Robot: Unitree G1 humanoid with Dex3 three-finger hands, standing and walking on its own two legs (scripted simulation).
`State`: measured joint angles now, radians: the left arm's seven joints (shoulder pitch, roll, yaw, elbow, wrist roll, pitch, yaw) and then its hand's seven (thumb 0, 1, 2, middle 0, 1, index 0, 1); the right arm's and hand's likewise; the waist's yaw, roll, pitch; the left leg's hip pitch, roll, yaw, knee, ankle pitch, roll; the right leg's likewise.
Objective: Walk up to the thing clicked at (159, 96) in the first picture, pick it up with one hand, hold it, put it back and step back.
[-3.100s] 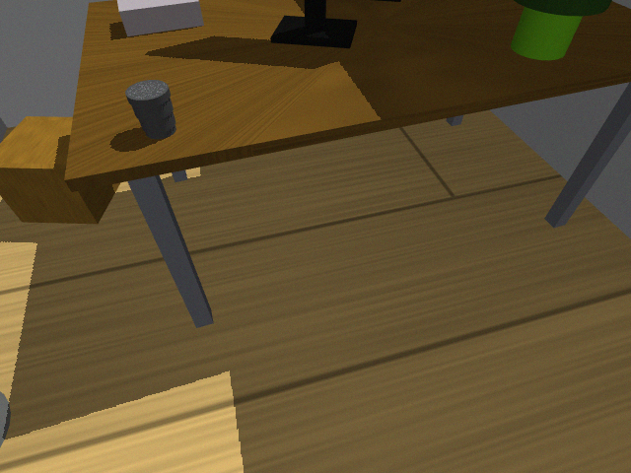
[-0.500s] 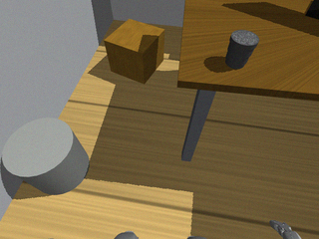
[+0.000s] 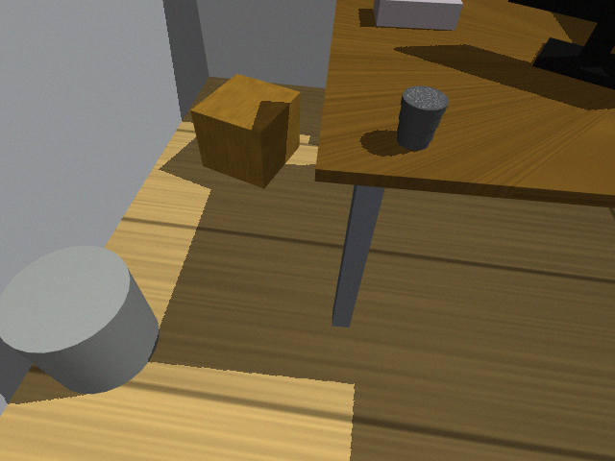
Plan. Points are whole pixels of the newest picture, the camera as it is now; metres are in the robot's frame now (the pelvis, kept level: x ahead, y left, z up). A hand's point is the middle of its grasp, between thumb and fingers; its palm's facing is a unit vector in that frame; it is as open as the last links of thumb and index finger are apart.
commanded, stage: walk up
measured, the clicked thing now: (418, 120) +0.72 -0.22 +0.05
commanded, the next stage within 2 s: stand in 1.28 s
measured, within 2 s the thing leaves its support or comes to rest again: neither
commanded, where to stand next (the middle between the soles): +0.08 +0.00 m, yaw +0 degrees
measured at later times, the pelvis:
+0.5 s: pelvis +0.02 +0.01 +0.02, yaw +0 degrees
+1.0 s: pelvis +0.03 +0.02 +0.02, yaw -1 degrees
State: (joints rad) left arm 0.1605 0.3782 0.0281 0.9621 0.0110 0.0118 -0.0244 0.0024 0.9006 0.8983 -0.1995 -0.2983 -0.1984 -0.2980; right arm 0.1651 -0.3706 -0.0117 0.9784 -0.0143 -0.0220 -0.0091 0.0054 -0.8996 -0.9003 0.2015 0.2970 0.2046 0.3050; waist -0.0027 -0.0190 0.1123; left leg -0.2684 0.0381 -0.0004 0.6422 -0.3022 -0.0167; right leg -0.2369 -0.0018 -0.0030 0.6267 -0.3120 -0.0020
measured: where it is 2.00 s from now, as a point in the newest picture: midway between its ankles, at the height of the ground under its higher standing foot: outside the picture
